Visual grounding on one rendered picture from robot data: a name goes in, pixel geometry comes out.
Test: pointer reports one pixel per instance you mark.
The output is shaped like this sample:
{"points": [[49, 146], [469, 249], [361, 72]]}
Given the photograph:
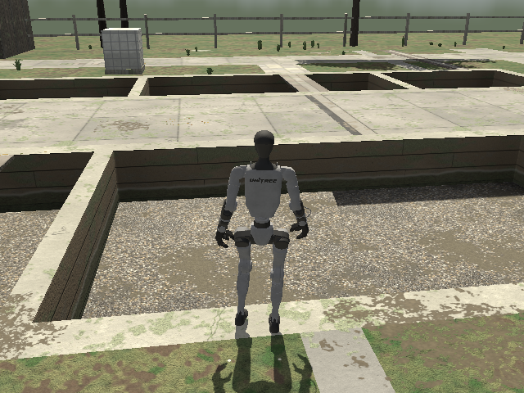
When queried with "robot left hand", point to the robot left hand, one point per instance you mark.
{"points": [[225, 236]]}

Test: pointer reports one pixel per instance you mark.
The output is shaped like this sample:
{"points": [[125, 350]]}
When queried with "robot right hand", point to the robot right hand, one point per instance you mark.
{"points": [[297, 227]]}

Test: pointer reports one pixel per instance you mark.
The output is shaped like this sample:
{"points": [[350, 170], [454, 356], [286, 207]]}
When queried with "robot left upper arm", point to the robot left upper arm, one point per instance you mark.
{"points": [[237, 173]]}

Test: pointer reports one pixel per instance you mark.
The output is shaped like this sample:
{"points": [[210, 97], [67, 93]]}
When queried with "robot right upper arm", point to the robot right upper arm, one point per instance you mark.
{"points": [[289, 174]]}

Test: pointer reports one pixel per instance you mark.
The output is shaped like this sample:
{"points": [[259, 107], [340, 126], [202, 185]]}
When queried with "right robot foot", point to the right robot foot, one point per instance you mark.
{"points": [[274, 327]]}

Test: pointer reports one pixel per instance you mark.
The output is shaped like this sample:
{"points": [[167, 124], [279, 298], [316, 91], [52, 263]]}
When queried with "robot right shin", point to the robot right shin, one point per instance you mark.
{"points": [[276, 296]]}

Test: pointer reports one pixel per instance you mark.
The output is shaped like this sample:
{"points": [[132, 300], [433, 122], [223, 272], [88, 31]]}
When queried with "robot right forearm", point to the robot right forearm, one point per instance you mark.
{"points": [[300, 215]]}

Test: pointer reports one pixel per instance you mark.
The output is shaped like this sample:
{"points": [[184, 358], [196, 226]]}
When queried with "robot left forearm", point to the robot left forearm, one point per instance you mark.
{"points": [[224, 219]]}

